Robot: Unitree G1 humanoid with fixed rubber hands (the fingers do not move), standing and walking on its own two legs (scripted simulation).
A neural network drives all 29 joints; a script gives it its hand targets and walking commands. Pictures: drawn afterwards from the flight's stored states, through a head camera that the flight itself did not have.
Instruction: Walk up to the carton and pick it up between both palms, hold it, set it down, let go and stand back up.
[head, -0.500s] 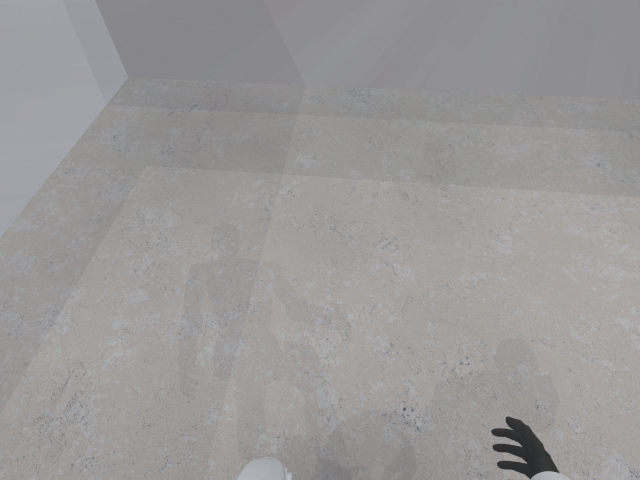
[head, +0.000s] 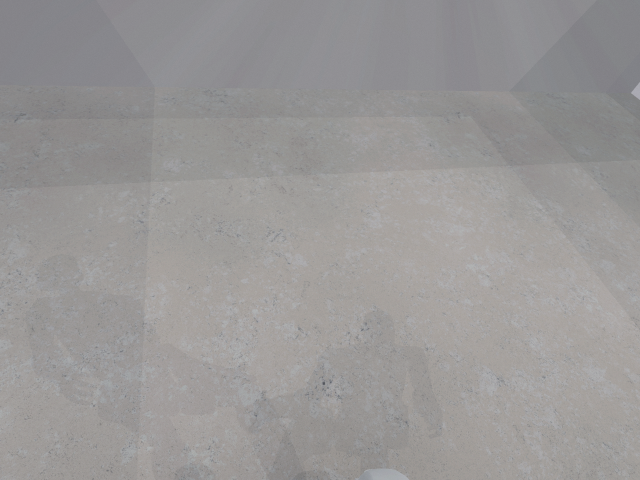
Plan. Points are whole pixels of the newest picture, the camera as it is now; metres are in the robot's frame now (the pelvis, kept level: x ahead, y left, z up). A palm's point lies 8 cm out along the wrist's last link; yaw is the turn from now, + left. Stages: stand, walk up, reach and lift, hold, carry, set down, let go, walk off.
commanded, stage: walk up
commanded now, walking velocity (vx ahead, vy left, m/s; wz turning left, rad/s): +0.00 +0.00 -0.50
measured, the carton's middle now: out of the picture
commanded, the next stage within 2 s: none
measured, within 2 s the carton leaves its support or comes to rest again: neither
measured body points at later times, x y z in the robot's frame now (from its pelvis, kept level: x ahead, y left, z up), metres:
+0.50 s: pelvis -0.06 -0.10 +0.00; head -0.04 -0.16 +0.44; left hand +0.09 +0.15 -0.11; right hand -0.04 -0.37 -0.17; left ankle -0.03 +0.10 -0.64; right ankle -0.07 -0.11 -0.75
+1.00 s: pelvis -0.14 -0.14 -0.03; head -0.11 -0.15 +0.42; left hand +0.09 +0.07 -0.15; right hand -0.22 -0.45 -0.14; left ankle -0.09 -0.03 -0.75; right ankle -0.27 -0.26 -0.65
